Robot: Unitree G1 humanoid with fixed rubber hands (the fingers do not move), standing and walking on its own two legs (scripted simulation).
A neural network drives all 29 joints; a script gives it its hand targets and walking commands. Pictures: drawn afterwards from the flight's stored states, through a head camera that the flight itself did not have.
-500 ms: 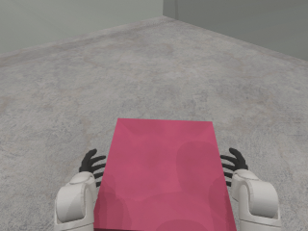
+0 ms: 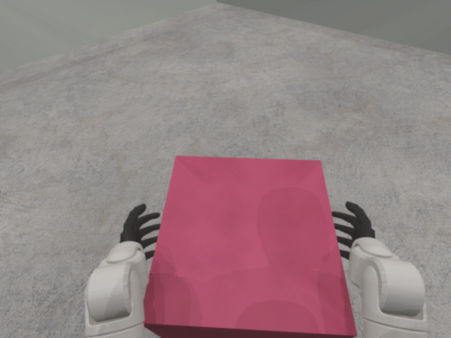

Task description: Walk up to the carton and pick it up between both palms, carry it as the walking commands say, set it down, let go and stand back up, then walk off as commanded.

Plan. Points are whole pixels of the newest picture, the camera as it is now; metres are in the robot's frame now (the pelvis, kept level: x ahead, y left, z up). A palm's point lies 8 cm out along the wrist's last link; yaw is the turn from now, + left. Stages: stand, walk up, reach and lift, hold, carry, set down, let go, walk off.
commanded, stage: carry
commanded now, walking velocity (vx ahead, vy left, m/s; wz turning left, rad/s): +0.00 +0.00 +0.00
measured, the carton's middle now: (244, 246) +0.31 -0.03 +0.00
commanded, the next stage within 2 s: none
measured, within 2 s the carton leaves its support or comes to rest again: neither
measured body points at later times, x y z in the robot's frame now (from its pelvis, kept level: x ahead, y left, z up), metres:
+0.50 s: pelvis -0.11 +0.00 +0.00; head -0.14 +0.00 +0.45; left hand +0.17 +0.19 +0.08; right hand +0.17 -0.18 +0.07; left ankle -0.06 +0.13 -0.73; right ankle +0.00 -0.12 -0.73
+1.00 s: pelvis -0.13 +0.01 +0.00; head -0.15 +0.00 +0.45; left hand +0.14 +0.19 +0.07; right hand +0.14 -0.18 +0.06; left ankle -0.06 +0.13 -0.73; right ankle +0.00 -0.12 -0.73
